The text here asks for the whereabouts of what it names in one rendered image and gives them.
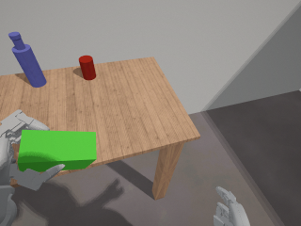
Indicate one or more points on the robot right hand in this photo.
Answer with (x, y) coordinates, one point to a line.
(235, 215)

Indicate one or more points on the robot left hand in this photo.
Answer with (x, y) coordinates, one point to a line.
(11, 132)

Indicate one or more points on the robot left forearm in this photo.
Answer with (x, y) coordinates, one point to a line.
(8, 208)

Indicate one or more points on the sponge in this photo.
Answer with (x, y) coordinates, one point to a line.
(41, 150)

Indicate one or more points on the table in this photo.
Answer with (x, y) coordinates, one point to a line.
(130, 105)

